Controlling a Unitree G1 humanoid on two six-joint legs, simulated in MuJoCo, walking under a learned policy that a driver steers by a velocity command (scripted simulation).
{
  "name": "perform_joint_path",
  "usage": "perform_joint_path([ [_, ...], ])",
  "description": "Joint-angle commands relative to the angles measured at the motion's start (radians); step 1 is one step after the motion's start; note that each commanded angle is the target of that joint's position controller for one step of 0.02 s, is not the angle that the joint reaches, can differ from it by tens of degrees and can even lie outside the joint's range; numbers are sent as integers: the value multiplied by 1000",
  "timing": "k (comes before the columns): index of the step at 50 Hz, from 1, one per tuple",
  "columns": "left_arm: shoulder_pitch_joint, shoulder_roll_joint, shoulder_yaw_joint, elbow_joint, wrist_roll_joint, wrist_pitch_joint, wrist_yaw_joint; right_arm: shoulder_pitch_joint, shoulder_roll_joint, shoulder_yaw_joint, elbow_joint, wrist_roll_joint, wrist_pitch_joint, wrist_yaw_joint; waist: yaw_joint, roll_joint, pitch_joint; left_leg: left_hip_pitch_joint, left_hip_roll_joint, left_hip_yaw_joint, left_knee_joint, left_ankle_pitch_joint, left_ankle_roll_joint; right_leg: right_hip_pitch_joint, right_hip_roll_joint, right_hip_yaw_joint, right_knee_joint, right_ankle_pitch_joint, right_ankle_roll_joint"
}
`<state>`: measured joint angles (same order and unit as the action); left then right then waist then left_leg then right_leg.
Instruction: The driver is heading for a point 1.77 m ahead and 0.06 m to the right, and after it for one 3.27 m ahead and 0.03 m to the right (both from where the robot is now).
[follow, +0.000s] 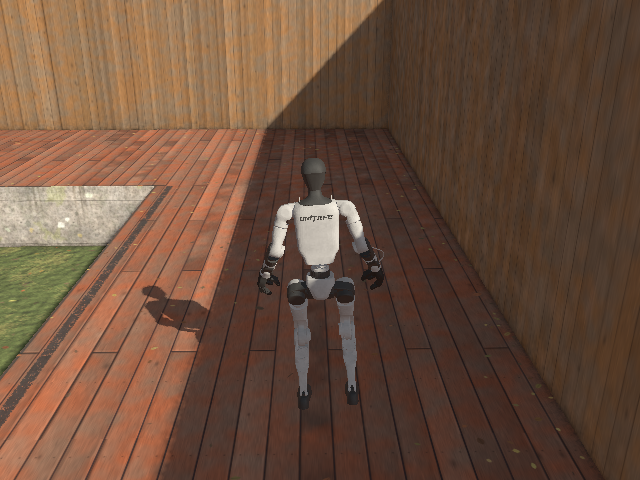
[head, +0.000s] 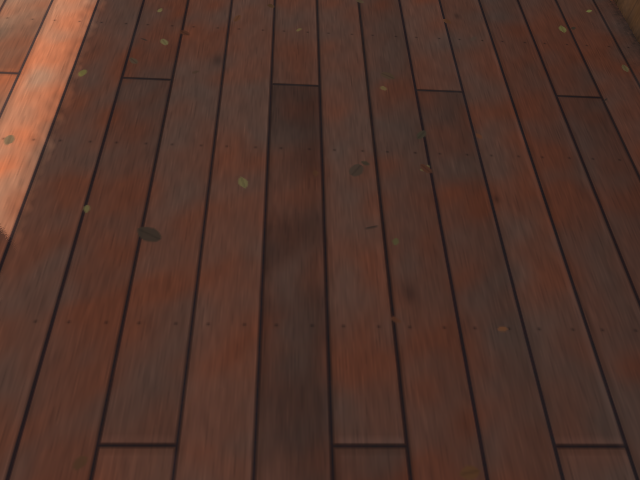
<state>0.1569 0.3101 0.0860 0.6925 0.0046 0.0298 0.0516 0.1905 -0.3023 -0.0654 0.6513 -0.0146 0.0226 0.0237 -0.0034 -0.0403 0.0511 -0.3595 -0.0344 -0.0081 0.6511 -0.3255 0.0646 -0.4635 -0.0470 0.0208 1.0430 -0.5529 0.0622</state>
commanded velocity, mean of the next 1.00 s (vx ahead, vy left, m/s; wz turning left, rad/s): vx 0.00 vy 0.00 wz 0.16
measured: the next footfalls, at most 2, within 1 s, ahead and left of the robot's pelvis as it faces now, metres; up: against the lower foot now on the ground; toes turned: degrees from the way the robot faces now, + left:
right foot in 0.44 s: +0.08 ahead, -0.13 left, +0.00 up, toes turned +19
left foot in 0.72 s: -0.01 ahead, +0.12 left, +0.00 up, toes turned +9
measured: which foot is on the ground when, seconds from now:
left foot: down 0.00-0.44, up 0.46-0.70, down 0.72-1.00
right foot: up 0.00-0.42, down 0.44-0.78, up 0.80-1.00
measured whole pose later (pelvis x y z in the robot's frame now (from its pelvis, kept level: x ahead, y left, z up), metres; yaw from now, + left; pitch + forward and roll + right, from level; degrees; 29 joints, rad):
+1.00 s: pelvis +0.00 -0.03 +0.01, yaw +5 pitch +0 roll +1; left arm 0.17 0.33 0.07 0.72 -0.03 0.04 -0.02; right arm 0.18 -0.29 -0.07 0.69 0.01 0.03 -0.05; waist -0.01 0.01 0.06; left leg -0.19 0.05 0.05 0.51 -0.32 -0.03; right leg -0.38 -0.01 -0.03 0.80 -0.44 0.04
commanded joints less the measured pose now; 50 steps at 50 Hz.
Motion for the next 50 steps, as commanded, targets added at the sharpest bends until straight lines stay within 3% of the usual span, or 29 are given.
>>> perform_joint_path([
  [1, -40, 120, 34, -76, 6, -12, 20, -34, -183, -46, -80, 21, -31, -22, -4, 131, -104, 222, 280, -408, -301, 387, 168, -234, 0, 84, 138, 88, -5],
  [5, -16, 78, 25, -57, -1, -19, 5, -27, -155, -34, -85, 20, -17, -50, 11, 144, -146, 209, 212, -343, -303, 425, 152, -144, 45, 70, 85, 213, 19],
  [9, -76, 59, 14, -67, -2, -27, -1, 0, -168, -43, -82, 26, -6, -64, -14, 159, -130, 241, 198, -395, -306, 299, 150, -132, 60, 89, -124, 232, 36],
  [13, -96, 66, 14, -65, -9, -40, -14, -6, -179, -52, -91, 22, 5, -61, -25, 186, -109, 190, 186, -464, -306, 217, 159, -45, 79, 97, -256, 200, 31],
  [17, -71, 75, 14, -52, -16, -57, -31, -25, -167, -49, -98, 21, 15, -52, -30, 198, -139, 205, 187, -501, -265, 338, 160, 56, 79, 80, -363, 184, 12],
  [20, -23, 61, 11, -34, -13, -69, -48, -53, -146, -37, -97, 33, 23, -52, 8, 184, -148, 190, 152, -493, -213, 404, 123, 199, 75, 50, -597, 325, -23],
  [21, -11, 70, 12, -30, -2, -72, -49, -36, -129, -31, -91, 34, 23, -53, 13, 157, -146, 148, 122, -473, -195, 329, 83, 284, 38, 71, -687, 451, -45],
  [22, -9, 120, 17, -43, 17, -71, -45, 6, -91, -18, -89, 16, 17, -52, -14, 27, -165, 75, 54, -387, -87, 136, 24, 373, -111, 208, -716, 582, -99],
  [23, -49, 169, 21, -42, 35, -64, -43, 40, -92, -20, -93, 19, 8, -51, -67, -166, -109, -46, -87, -222, 18, -151, -38, 353, -235, 355, -723, 745, -238],
  [24, -46, 115, 10, -46, 36, -67, -43, 13, -149, -36, -90, 4, 2, -54, -22, -174, -111, -56, -62, -188, 179, -295, -94, 301, -316, 439, -747, 723, -345],
  [25, -54, 103, 5, -45, 23, -69, -41, 2, -188, -53, -82, 13, 2, -55, -14, -130, -96, -80, -45, -181, 302, -279, -121, 301, -296, 409, -743, 682, -348],
  [27, -74, 96, -1, -37, -3, -68, -34, 9, -152, -52, -56, 16, 15, -59, -16, -90, -78, -118, -31, -187, 384, -213, -156, 321, -224, 318, -717, 635, -292],
  [29, -75, 76, -12, -24, -5, -62, -35, 15, -88, -32, -44, 19, 21, -55, -18, -86, -75, -84, -15, -150, 314, -174, -174, 324, -169, 236, -696, 707, -269],
  [31, -72, 56, -20, -9, -2, -50, -43, -18, -13, -3, -47, 9, 13, -49, -4, -124, -95, 28, 26, -76, 86, -150, -181, 317, -109, 185, -674, 751, -242],
  [32, -40, 76, -15, -1, -5, -41, -44, -42, -10, -2, -49, 11, 8, -48, 18, -145, -96, 56, 16, -53, -8, -129, -181, 332, -103, 201, -662, 770, -246],
  [34, -22, 125, -3, 3, -22, -29, -45, -10, -53, -19, -27, 23, 3, -51, 3, -145, -95, 136, -13, -15, -228, 51, -162, 340, -100, 240, -636, 786, -243],
  [35, -8, 140, 2, 3, -31, -30, -44, 5, -80, -27, -19, 21, 1, -54, 1, -131, -98, 194, -11, -24, -302, 147, -140, 319, -98, 263, -636, 767, -225],
  [36, 5, 143, 2, 3, -30, -39, -45, 15, -121, -36, -26, 15, 1, -61, 3, -92, -117, 272, 35, -64, -293, 228, -112, 267, -97, 278, -633, 703, -190],
  [37, -2, 122, -6, -11, -14, -52, -52, 39, -173, -48, -32, 5, 4, -72, 10, 3, -151, 357, 121, -109, -218, 410, -72, 186, -59, 239, -587, 617, -148],
  [38, -17, 85, -12, -19, -23, -60, -54, 48, -194, -61, -9, 3, 11, -69, 15, 162, -151, 331, 148, -132, -206, 359, -8, 137, 35, 117, -530, 433, -97],
  [39, -35, 88, -15, -14, -24, -59, -53, 39, -161, -55, -23, -1, 13, -64, -12, 181, -126, 311, 191, -183, -249, 320, 40, 97, 69, 74, -457, 332, -61],
  [42, -31, 98, 1, -27, -26, -33, -50, 4, -139, -48, -36, 0, 1, -74, -15, 259, -63, 264, 347, -295, -296, 439, 148, -14, 62, 20, -205, 46, -41],
  [43, -33, 98, 6, -32, -26, -25, -52, 5, -136, -44, -39, -3, -8, -79, -20, 248, -55, 264, 389, -305, -294, 540, 178, -54, 41, 27, -87, -49, -35],
  [45, -20, 78, 5, -35, -30, -9, -56, -28, -148, -49, -33, 9, -17, -79, -1, 187, -43, 260, 372, -232, -283, 591, 162, -70, 9, 22, -75, -26, -24],
  [47, -19, 62, -4, -41, -29, 0, -65, -63, -162, -55, -33, 17, -13, -77, -2, 190, -58, 236, 331, -145, -270, 599, 133, 5, 5, -20, -159, 62, -16],
  [50, 14, 81, 4, -55, -34, 8, -85, -68, -167, -58, -25, 31, 0, -74, 7, 202, -93, 229, 310, -74, -210, 551, 100, 126, 33, -80, -345, 191, -34],
])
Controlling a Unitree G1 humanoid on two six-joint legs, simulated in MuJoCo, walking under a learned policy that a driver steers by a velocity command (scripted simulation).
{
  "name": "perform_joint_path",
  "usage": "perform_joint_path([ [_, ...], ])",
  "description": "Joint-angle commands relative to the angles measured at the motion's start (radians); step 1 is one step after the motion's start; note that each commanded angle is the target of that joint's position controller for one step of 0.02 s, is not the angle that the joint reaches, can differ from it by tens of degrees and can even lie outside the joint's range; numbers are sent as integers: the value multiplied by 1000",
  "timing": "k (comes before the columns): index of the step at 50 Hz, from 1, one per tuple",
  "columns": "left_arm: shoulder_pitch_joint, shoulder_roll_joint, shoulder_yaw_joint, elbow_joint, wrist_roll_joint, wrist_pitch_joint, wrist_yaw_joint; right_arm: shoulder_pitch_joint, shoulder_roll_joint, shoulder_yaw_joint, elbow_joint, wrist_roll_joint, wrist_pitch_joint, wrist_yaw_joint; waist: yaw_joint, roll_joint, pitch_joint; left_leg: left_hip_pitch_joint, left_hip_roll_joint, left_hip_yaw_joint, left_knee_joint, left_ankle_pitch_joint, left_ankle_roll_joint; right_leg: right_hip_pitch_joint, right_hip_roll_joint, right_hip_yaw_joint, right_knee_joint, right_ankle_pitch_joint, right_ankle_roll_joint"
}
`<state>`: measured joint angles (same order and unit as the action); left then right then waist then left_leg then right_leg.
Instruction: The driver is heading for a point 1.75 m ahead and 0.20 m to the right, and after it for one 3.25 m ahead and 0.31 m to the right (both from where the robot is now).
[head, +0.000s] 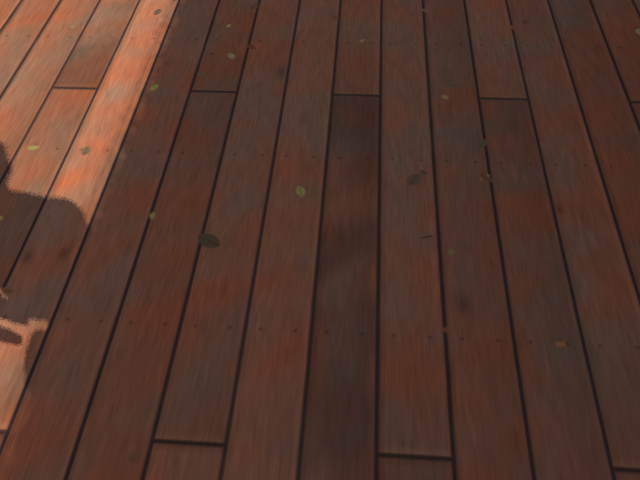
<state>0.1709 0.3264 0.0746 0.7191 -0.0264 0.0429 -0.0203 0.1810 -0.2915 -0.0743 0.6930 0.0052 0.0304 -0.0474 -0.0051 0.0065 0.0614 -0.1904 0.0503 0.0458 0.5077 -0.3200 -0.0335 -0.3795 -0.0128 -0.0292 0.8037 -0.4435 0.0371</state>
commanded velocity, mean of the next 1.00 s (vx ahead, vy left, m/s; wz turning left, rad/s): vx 0.18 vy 0.00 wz -0.35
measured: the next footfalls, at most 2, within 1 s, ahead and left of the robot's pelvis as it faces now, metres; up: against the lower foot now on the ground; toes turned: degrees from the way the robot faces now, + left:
right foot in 0.06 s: +0.04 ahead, -0.11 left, +0.00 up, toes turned -4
left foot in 0.56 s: +0.10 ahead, +0.10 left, +0.00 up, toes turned -25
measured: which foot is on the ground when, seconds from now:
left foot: down 0.00-0.06, up 0.08-0.54, down 0.56-1.00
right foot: up 0.00-0.04, down 0.06-0.58, up 0.60-0.96, down 0.98-1.00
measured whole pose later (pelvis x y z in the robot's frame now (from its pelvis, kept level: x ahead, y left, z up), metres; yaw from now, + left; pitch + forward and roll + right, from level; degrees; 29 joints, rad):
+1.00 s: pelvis +0.15 -0.10 -0.01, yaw -19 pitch +2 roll +0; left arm 0.04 0.28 0.03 0.60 -0.01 -0.09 -0.03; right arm 0.49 -0.29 -0.05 0.82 0.02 -0.05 -0.01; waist -0.10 0.01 0.04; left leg -0.03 0.05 -0.10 0.48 -0.44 -0.03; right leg -0.42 0.00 0.00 0.52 -0.12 -0.02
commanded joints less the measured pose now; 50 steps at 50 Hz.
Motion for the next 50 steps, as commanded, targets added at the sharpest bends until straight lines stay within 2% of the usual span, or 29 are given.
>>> perform_joint_path([
  [1, 39, 69, 21, -72, 0, -3, -15, -65, -174, -47, -64, 21, -8, -2, 31, 139, -114, 33, 212, -98, -16, 487, 172, 116, 24, -58, -216, 176, -27],
  [2, 74, 88, 32, -65, 8, -3, -7, -21, -150, -41, -46, 23, -13, 2, 37, 81, -123, -25, 171, -49, 82, 354, 122, 213, 45, -29, -320, 276, -55],
  [3, 96, 188, 59, -82, 9, -5, 10, 27, -104, -28, -47, -12, -18, 9, 18, -159, -123, -227, 76, 50, 333, 33, 22, 359, -113, 237, -403, 596, -127],
  [4, 111, 278, 67, -115, 39, -23, 6, -65, -65, -9, -116, -37, -21, 1, 44, -324, -137, -442, -83, -22, 555, -406, -35, 350, -368, 638, -468, 784, -358],
  [5, 123, 238, 54, -117, 60, -46, -1, -91, -116, -24, -115, -15, -21, -6, 78, -189, -181, -446, -61, -137, 706, -408, -32, 334, -382, 641, -493, 682, -421],
  [6, 73, 207, 43, -117, 52, -61, 1, -85, -135, -31, -107, 0, -18, -6, 46, -152, -129, -460, -39, -150, 731, -318, -19, 296, -328, 541, -486, 596, -375],
  [7, 25, 185, 39, -119, 32, -63, 9, -67, -147, -39, -83, -5, -16, -10, 25, -98, -100, -462, -18, -150, 697, -225, -17, 276, -265, 463, -482, 499, -312],
  [8, -12, 165, 31, -124, 16, -58, 19, -69, -156, -44, -76, -12, -14, -15, 15, -90, -86, -455, -8, -155, 654, -153, -22, 260, -231, 425, -479, 481, -273],
  [10, -15, 151, 20, -132, 18, -47, 34, -48, -134, -42, -66, -11, -18, -7, 2, -108, -115, -385, -35, -140, 656, -65, -41, 232, -182, 372, -480, 548, -261],
  [14, 14, 151, 22, -134, 15, -36, 50, -68, -99, -30, -68, -6, -23, -2, 18, -107, -126, -389, -56, -141, 503, -19, -67, 283, -160, 381, -475, 510, -268],
  [21, 6, 173, 35, -146, 18, -16, 50, -105, -102, -26, -75, 2, -46, 15, 39, -147, -104, -282, -83, -163, 257, -40, -68, 229, -142, 499, -457, 382, -273],
  [23, 8, 170, 35, -149, 13, -12, 47, -98, -109, -27, -75, 10, -57, 24, 43, -150, -125, -231, -91, -155, 190, -42, -52, 216, -127, 541, -472, 194, -273],
  [25, 4, 163, 32, -149, 6, -12, 43, -96, -110, -28, -78, 19, -72, 34, 37, -168, -103, -164, -100, -141, 98, -49, -26, 170, -106, 585, -491, -1, -267],
  [27, -20, 136, 20, -149, 4, -12, 44, -19, -97, -29, -50, 22, -91, 43, -13, -159, -96, -7, -86, -109, -99, 70, 12, 101, -64, 566, -454, -89, -230],
  [28, -3, 98, 6, -145, 9, -17, 46, 17, -107, -32, -37, 14, -99, 42, -26, -120, -109, 114, -36, -134, -156, 99, 39, 28, -26, 522, -389, -131, -188],
  [29, 31, 22, -20, -140, 22, -24, 43, 88, -138, -33, -32, -8, -105, 40, -32, 34, -167, 253, 142, -328, -209, -32, 101, -77, 61, 391, -140, -197, -124],
  [30, -8, 51, -10, -187, 4, -40, 47, 150, -234, -53, -7, -41, -111, 51, -35, 207, -75, 223, 280, -652, -314, -267, 234, -302, 171, 247, 40, -195, -91],
  [31, -15, 119, 10, -176, 7, -54, 50, 102, -197, -48, -11, -29, -122, 56, -19, 165, 16, 163, 320, -697, -334, -371, 283, -376, 84, 255, 169, -124, -71],
  [32, -3, 142, 18, -154, 8, -60, 46, 76, -143, -32, -14, -9, -125, 49, -11, 144, 46, 159, 275, -616, -340, -359, 261, -397, 63, 246, 204, -41, -58],
  [34, 0, 120, 17, -136, 18, -71, 35, 88, -123, -21, -4, 7, -122, 38, -19, 128, 40, 209, 214, -501, -343, -243, 222, -426, 35, 208, 224, 68, -29],
  [35, -23, 97, 10, -139, 18, -82, 26, 109, -121, -17, 2, 4, -122, 34, -31, 121, 36, 206, 194, -446, -350, -159, 217, -422, 18, 181, 224, 124, -22],
  [37, -70, 58, -4, -152, 17, -99, 15, 145, -126, -15, 13, 1, -123, 32, -52, 116, 27, 199, 170, -362, -367, -26, 222, -408, -12, 106, 173, 203, -6],
  [41, -181, 2, -30, -185, 15, -120, -1, 192, -151, -15, 32, 12, -112, 34, -99, 125, 36, 123, 136, -252, -375, 141, 222, -267, -25, 31, -74, 281, 9],
  [44, -203, 21, -24, -192, 5, -136, -17, 236, -184, -19, 48, 19, -100, 41, -95, 136, 36, 72, 153, -259, -349, 208, 225, -118, 14, 10, -205, 292, 1],
  [46, -152, 59, -9, -184, -4, -142, -20, 226, -201, -23, 49, 29, -95, 41, -44, 150, 21, 70, 186, -296, -321, 248, 205, -16, 17, 32, -268, 311, -24],
  [47, -93, 77, 2, -167, -5, -143, -17, 208, -202, -22, 47, 31, -92, 40, 4, 144, -4, 58, 182, -283, -271, 323, 184, 81, 24, 30, -313, 331, -44],
  [48, 7, 109, 21, -137, -3, -140, -6, 208, -184, -16, 45, 27, -93, 40, 58, 122, -66, 28, 143, -248, -157, 441, 157, 240, 36, 21, -345, 330, -68],
  [49, 148, 150, 40, -114, 5, -137, 8, 199, -137, 1, 33, 14, -97, 42, 132, 85, -173, -78, 85, -199, 57, 410, 115, 466, -46, 87, -335, 322, -104],
  [50, 290, 249, 62, -99, 39, -129, 19, 253, -26, 35, -11, 4, -105, 39, 154, -161, -368, -380, -43, -103, 439, 74, 39, 809, -324, 452, -369, 141, -215],
])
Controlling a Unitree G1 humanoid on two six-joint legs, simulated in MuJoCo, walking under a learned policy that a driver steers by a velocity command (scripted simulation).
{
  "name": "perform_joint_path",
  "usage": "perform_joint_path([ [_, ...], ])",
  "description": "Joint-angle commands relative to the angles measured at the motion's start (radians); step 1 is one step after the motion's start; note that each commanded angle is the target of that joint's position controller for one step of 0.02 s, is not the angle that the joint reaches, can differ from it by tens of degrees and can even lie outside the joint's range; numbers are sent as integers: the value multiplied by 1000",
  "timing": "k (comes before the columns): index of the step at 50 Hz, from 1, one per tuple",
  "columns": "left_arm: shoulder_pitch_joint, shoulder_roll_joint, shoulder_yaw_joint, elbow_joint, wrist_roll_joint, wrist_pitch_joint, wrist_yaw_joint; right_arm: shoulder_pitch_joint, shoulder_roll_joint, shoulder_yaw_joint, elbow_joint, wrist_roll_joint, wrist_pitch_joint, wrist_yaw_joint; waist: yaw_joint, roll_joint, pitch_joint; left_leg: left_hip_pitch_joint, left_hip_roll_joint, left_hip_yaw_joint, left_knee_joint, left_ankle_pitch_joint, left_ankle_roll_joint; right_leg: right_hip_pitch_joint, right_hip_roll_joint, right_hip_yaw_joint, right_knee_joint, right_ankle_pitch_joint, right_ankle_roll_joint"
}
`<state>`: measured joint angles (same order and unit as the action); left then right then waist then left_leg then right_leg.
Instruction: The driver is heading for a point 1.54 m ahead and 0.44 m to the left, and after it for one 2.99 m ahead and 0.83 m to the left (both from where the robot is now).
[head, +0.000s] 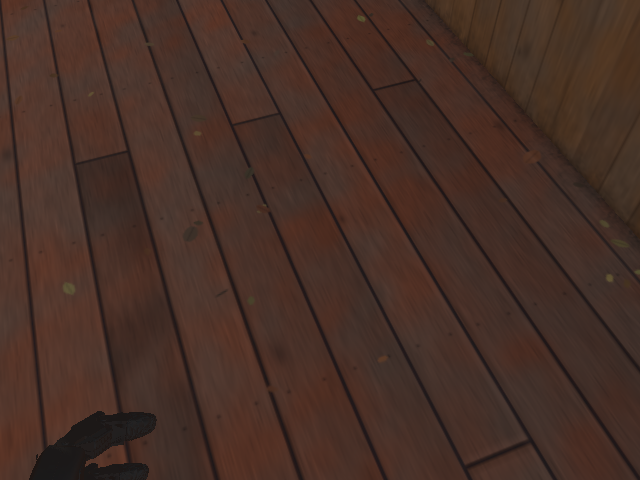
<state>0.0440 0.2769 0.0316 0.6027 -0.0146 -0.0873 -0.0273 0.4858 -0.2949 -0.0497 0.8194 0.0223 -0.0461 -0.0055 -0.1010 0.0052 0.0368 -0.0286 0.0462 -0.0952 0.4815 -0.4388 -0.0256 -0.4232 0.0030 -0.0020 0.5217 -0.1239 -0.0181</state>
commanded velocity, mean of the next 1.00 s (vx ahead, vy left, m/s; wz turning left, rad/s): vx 0.49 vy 0.00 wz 0.50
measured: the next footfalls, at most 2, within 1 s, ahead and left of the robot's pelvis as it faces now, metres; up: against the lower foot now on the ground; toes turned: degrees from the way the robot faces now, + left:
left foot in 0.50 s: +0.40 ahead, +0.15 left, +0.00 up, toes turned +18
right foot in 0.96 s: +0.73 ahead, +0.07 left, +0.00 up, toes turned +35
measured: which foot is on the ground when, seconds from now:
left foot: down 0.00-0.00, up 0.02-0.48, down 0.50-0.98, up 1.00-1.00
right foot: down 0.00-0.50, up 0.52-0.94, down 0.96-1.00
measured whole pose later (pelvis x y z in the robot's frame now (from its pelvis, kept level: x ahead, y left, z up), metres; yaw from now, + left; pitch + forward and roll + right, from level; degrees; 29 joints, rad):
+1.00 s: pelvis +0.55 +0.09 +0.00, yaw +32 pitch +2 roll -1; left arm 0.07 0.29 0.03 0.66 0.01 -0.12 -0.03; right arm 0.37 -0.32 -0.07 0.72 0.02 -0.03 -0.01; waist -0.07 0.01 0.02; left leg -0.12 -0.08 -0.22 0.68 -0.49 0.04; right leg -0.45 0.03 0.03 0.52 -0.11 -0.01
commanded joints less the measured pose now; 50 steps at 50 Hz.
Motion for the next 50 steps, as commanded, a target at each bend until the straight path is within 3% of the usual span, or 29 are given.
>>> perform_joint_path([
  [1, 436, 256, 93, 33, 31, 3, 17, -27, -54, 3, -136, 15, -38, -10, 235, -279, -373, -645, -68, -41, 665, -130, 24, 783, -425, 709, -234, -365, -223],
  [2, 362, 186, 69, 38, 21, 3, 14, -73, -133, -24, -135, 39, -34, -8, 212, -209, -214, -713, -12, -61, 751, -66, 33, 657, -400, 599, -260, -435, -199],
  [3, 302, 146, 58, 37, 13, 3, 15, -123, -135, -26, -141, 34, -29, -5, 188, -175, -117, -721, 26, -27, 750, 10, 41, 551, -358, 462, -273, -362, -177],
  [4, 250, 116, 49, 41, 16, 1, 14, -143, -120, -26, -138, 20, -24, -4, 162, -135, -60, -700, 50, -19, 716, 77, 40, 460, -311, 363, -300, -262, -164],
  [7, 187, 83, 48, 59, 27, -22, 14, -134, -66, -24, -120, 14, 4, 6, 110, -128, -9, -619, 81, -11, 686, 195, 31, 325, -254, 167, -369, -33, -154],
  [11, 192, 107, 61, 97, 26, -38, 19, -209, -49, -20, -157, 5, 13, 9, 102, -70, 41, -694, 76, -31, 560, 323, 11, 323, -255, 32, -405, 134, -171],
  [15, 213, 147, 69, 124, 18, -28, 30, -347, -30, -4, -204, -1, -2, 38, 146, -41, 77, -652, 61, 51, 308, 488, 23, 339, -240, -91, -419, 193, -151],
  [18, 271, 176, 76, 157, 5, -11, 33, -447, -23, 4, -253, 2, -6, 60, 179, -21, 101, -667, 50, 97, 197, 482, 52, 430, -265, -134, -394, 248, -138],
  [20, 288, 192, 80, 171, -2, 6, 34, -479, -37, 0, -281, 4, -6, 72, 173, -30, 89, -656, 25, 131, 154, 424, 81, 501, -278, -161, -336, 397, -123],
  [22, 287, 226, 87, 171, -5, 23, 42, -446, -73, -18, -293, 2, 0, 76, 132, -73, 20, -552, -43, 190, 151, 324, 121, 553, -278, -191, -200, 751, -102],
  [23, 283, 240, 90, 168, -7, 33, 47, -370, -104, -35, -283, 2, 5, 74, 83, -92, -39, -450, -84, 212, 155, 274, 146, 559, -272, -202, -71, 893, -93],
  [24, 273, 244, 89, 161, -11, 40, 51, -236, -149, -62, -256, 5, 10, 65, 5, -88, -116, -254, -121, 214, 118, 289, 180, 493, -253, -216, 114, 908, -73],
  [25, 271, 224, 78, 147, -6, 35, 56, -69, -206, -93, -219, 7, 23, 46, -83, -37, -198, 45, -92, 117, 75, 317, 224, 286, -216, -217, 382, 704, -36],
  [26, 388, 63, 27, 93, 37, 14, 37, -79, -322, -111, -219, 12, 21, 32, 46, 249, -289, 430, 192, -423, 49, 213, 403, -191, -27, -169, 774, -345, 33],
  [27, 309, 123, 27, 77, 12, -26, 23, -49, -259, -90, -257, 4, 4, 35, -15, 152, -463, 496, 296, -775, -131, 55, 483, -306, 42, 86, 921, -486, 31],
  [28, 183, 185, 45, 37, -29, -45, 15, -81, -204, -73, -243, -8, -10, 39, -39, 83, -313, 400, 264, -635, -185, 92, 411, -385, -11, 120, 900, -383, 13],
  [29, 158, 168, 36, 21, -27, -56, 19, -138, -184, -67, -240, -4, -18, 39, 10, 17, -193, 244, 222, -510, -191, 180, 375, -371, -54, 109, 805, -291, 2],
  [30, 161, 161, 37, 32, -2, -58, 27, -206, -156, -58, -248, -4, -20, 38, 58, -26, -124, 102, 180, -412, -195, 307, 349, -317, -86, 102, 715, -249, 9],
  [32, 201, 171, 44, 46, 20, -36, 27, -266, -130, -47, -266, -24, -24, 31, 115, 12, -92, -58, 134, -322, -233, 461, 342, -199, -113, 106, 641, -201, 32],
  [34, 210, 143, 37, 52, 32, -17, 28, -263, -140, -49, -248, -14, -28, 22, 128, 12, -74, -148, 117, -257, -252, 552, 346, -168, -113, 79, 561, -177, 68],
  [37, 102, 100, 19, 21, 35, -7, 30, -229, -170, -57, -220, -8, -22, 3, 96, 27, -32, -232, 60, -173, -256, 533, 311, -159, -88, 56, 356, -9, 104],
  [40, -20, 80, 8, -2, 25, -15, 19, -188, -179, -59, -199, -1, -10, -7, 43, 59, -24, -267, 18, -151, -233, 402, 256, -71, -32, 45, 124, 184, 106],
  [44, -70, 127, 26, -21, 7, -29, 5, -138, -175, -59, -171, 8, 0, -10, 33, 90, -31, -178, 64, -267, -153, 295, 230, -27, -8, 90, 1, 169, 81],
  [46, -25, 148, 38, -8, 5, -36, 0, -143, -163, -56, -163, 2, 3, -12, 58, 123, -37, -122, 99, -306, -98, 307, 215, 5, -19, 88, -12, 98, 47],
  [48, 112, 171, 59, 27, 15, -45, 6, -141, -115, -40, -157, -6, 5, -8, 127, 121, -92, -131, 47, -271, 43, 404, 173, 204, -26, 59, -67, 70, -9],
  [49, 243, 215, 71, 36, 31, -48, 12, -124, -58, -17, -169, -19, 4, -4, 179, 26, -223, -218, -10, -204, 303, 301, 136, 426, -172, 206, -58, 26, -74],
  [50, 337, 306, 97, 83, 39, -35, 6, 15, -3, 1, -184, 11, -6, -3, 129, -303, -329, -561, -159, -71, 635, -84, 60, 722, -372, 673, -168, -223, -247],
])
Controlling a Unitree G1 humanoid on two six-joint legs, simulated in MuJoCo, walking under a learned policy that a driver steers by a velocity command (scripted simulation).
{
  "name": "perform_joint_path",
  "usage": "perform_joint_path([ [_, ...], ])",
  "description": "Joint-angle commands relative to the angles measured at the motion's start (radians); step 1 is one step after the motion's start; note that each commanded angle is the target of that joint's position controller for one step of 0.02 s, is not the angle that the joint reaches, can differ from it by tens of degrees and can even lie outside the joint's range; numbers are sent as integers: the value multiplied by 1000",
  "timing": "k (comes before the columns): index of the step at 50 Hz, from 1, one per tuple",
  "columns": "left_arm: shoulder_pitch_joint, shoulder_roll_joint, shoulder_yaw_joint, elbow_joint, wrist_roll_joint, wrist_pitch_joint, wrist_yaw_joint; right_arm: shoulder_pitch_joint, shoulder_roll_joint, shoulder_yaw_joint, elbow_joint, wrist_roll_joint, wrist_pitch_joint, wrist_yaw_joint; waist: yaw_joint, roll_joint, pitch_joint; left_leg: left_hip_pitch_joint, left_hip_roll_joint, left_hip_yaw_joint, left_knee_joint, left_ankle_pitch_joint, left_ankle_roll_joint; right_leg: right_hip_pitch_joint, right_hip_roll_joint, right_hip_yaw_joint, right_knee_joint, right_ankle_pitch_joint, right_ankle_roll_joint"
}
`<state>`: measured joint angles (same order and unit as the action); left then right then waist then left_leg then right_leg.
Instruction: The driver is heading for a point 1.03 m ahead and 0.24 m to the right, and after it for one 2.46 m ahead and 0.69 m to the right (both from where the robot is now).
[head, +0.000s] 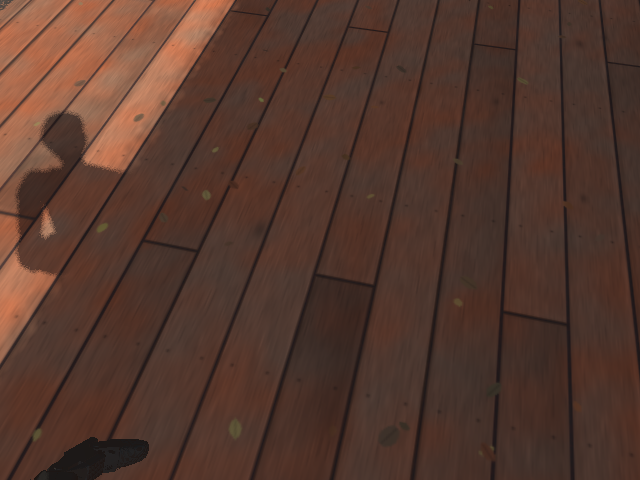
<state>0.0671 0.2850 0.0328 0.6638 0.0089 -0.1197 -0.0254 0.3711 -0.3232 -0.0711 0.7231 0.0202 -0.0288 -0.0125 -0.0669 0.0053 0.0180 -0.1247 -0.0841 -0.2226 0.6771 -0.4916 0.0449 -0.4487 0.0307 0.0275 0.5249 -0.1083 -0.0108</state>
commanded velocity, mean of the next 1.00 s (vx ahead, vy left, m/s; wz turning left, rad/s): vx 0.50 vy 0.00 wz -0.21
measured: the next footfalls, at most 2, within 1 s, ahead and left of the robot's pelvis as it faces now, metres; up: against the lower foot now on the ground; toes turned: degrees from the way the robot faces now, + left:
left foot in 0.48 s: +0.40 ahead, +0.14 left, +0.00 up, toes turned -1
right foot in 0.98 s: +0.64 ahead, -0.15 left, +0.00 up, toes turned -20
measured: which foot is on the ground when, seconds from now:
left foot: up 0.00-0.46, down 0.48-0.98, up 1.00-1.00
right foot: down 0.00-0.48, up 0.50-0.96, down 0.98-1.00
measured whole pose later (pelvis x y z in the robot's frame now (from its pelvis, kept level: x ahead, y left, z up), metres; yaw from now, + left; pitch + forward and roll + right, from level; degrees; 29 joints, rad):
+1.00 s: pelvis +0.51 -0.02 -0.01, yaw -18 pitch +1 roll +2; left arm 0.07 0.28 0.05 0.62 -0.02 -0.02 -0.05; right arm 0.33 -0.31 -0.08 0.85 0.02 -0.05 -0.01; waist -0.06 -0.02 0.06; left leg 0.05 0.08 0.27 0.51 -0.48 -0.04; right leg -0.51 -0.01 -0.05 0.61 -0.11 -0.10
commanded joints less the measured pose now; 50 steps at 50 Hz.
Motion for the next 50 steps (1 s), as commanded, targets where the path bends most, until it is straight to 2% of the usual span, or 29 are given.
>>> perform_joint_path([
  [1, 322, 211, 80, 24, -14, 0, -7, 116, -69, 8, -69, 25, -27, -1, 123, -239, -253, -613, 19, 19, 576, -79, -23, 738, -426, 796, -248, -492, -263],
  [2, 279, 152, 63, 18, -18, 4, -4, 2, -125, -8, -78, 23, -26, -2, 146, -143, -128, -651, 55, 20, 612, 11, -23, 635, -387, 658, -260, -478, -223],
  [3, 232, 134, 54, 11, -8, 9, -2, -70, -122, -7, -94, 8, -26, -5, 134, -78, -71, -631, 89, 60, 596, 77, -24, 537, -344, 531, -262, -358, -199],
  [4, 206, 115, 47, 18, -4, 14, -1, -119, -107, -6, -109, -8, -31, -3, 123, -60, -18, -624, 116, 74, 540, 125, -26, 456, -305, 442, -278, -238, -200],
  [5, 195, 101, 40, 22, 3, 12, 3, -122, -90, -5, -113, -10, -34, 3, 99, -84, -11, -579, 147, 85, 494, 163, -25, 405, -275, 377, -295, -146, -192],
  [7, 202, 91, 36, 36, -4, 9, 5, -105, -55, 3, -104, -7, -34, 11, 84, -113, -21, -534, 163, 121, 423, 183, -33, 373, -243, 299, -325, -33, -199],
  [10, 231, 133, 46, 63, -18, 9, 10, -176, -17, 21, -128, -17, -36, 15, 97, -93, 2, -553, 179, 155, 263, 237, -53, 357, -250, 226, -368, 75, -225],
  [13, 253, 159, 49, 85, -23, 19, 14, -265, 3, 33, -143, -16, -47, 24, 127, -85, 14, -513, 172, 180, 70, 396, -59, 353, -227, 143, -383, 117, -205],
  [17, 333, 170, 47, 128, -35, 37, 15, -383, -3, 32, -173, -5, -61, 40, 161, -80, 38, -419, 128, 200, -92, 504, -62, 347, -227, 129, -356, 147, -187],
  [20, 346, 192, 55, 141, -39, 53, 24, -395, -35, 19, -184, -2, -74, 51, 132, -92, 39, -363, 112, 181, -170, 458, -37, 398, -263, 178, -304, 157, -163],
  [21, 339, 202, 59, 142, -39, 58, 27, -365, -51, 11, -176, -2, -78, 50, 106, -97, 26, -302, 105, 186, -192, 439, -25, 401, -267, 184, -270, 192, -151],
  [22, 323, 202, 58, 140, -40, 61, 29, -288, -74, -3, -153, -5, -79, 45, 55, -90, -15, -174, 92, 200, -231, 438, -4, 381, -241, 163, -187, 285, -130],
  [23, 321, 176, 48, 135, -31, 59, 29, -162, -117, -26, -120, -13, -78, 34, -7, -73, -106, 32, 116, 189, -230, 443, 25, 313, -185, 125, -25, 313, -100],
  [24, 308, 103, 21, 97, -4, 55, 29, 15, -193, -46, -101, -33, -73, 20, -77, 48, -271, 319, 319, -9, -191, 446, 88, 124, -110, 77, 285, 52, -57],
  [25, 444, 12, -4, 79, -26, 41, 30, 46, -242, -54, -83, -39, -58, 24, -13, 314, -387, 535, 521, -406, -293, 243, 225, -192, 7, 34, 582, -474, -8],
  [26, 398, 122, 23, 96, -51, 38, 31, 30, -143, -33, -82, -27, -56, 27, -40, 208, -303, 451, 490, -442, -362, 84, 214, -289, -42, 107, 702, -460, -2],
  [27, 316, 160, 40, 78, -61, 40, 30, -25, -97, -18, -78, -17, -58, 25, -32, 156, -168, 337, 455, -286, -380, 104, 178, -327, -79, 97, 717, -368, -6],
  [28, 281, 148, 40, 75, -52, 45, 33, -85, -69, -8, -76, -21, -61, 28, -3, 107, -107, 226, 409, -180, -407, 197, 158, -294, -113, 80, 696, -292, 1],
  [29, 262, 136, 44, 72, -40, 52, 33, -128, -41, -2, -71, -25, -65, 31, 22, 106, -58, 140, 374, -97, -438, 277, 150, -269, -134, 79, 657, -240, 7],
  [30, 274, 115, 44, 74, -40, 64, 30, -155, -30, 0, -64, -33, -71, 31, 49, 118, -37, 72, 351, -26, -472, 335, 140, -217, -154, 83, 637, -201, 12],
  [32, 274, 76, 40, 69, -40, 83, 26, -176, -34, -8, -46, -33, -87, 29, 72, 102, -15, 7, 345, 62, -517, 435, 150, -186, -163, 74, 615, -161, 23],
  [34, 238, 65, 39, 45, -34, 94, 26, -177, -56, -18, -26, -32, -96, 25, 79, 73, 9, -5, 351, 129, -542, 502, 158, -220, -168, 81, 561, -100, 35],
  [39, 101, 43, 25, -5, -31, 83, -4, -150, -105, -31, 13, -28, -85, 10, 36, 37, 45, 25, 327, 292, -558, 560, 136, -204, -154, 32, 280, 131, 24],
  [42, 1, 42, 20, -51, -31, 82, -21, -100, -135, -40, 41, -15, -70, 7, 1, 22, 74, 95, 351, 338, -546, 568, 123, -211, -143, -11, 174, 136, -1],
  [45, -51, 60, 26, -93, -30, 86, -35, -72, -158, -50, 63, 1, -49, 6, 0, 32, 79, 197, 376, 373, -478, 684, 98, -216, -119, -51, 118, 39, -40],
  [47, -9, 91, 43, -103, -27, 93, -37, -80, -189, -58, 62, 9, -34, 1, 43, 68, 22, 229, 373, 406, -340, 1007, 74, -105, -55, -110, 111, -65, -80],
  [48, 82, 123, 63, -86, -28, 97, -34, -88, -199, -60, 59, 12, -25, -2, 100, 74, -37, 215, 359, 427, -195, 1141, 60, 23, -10, -138, 98, -94, -107],
  [49, 245, 174, 95, -43, -31, 102, -23, -97, -184, -53, 54, 14, -21, -6, 189, 52, -123, 120, 320, 456, 21, 1126, 26, 264, 34, -139, 39, -39, -145],
  [50, 390, 266, 128, -12, -37, 114, 0, -66, -125, -28, 34, -18, -28, -7, 230, -90, -215, -147, 268, 458, 342, 725, -23, 569, -109, 101, 22, -10, -209],
])
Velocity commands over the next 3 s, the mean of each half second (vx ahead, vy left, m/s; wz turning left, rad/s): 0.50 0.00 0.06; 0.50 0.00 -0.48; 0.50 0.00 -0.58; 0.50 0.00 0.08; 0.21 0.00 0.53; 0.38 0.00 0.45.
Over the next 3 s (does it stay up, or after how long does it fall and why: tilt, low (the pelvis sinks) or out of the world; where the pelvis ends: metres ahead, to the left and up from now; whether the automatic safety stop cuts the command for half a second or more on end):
stays up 1.26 -0.38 0.03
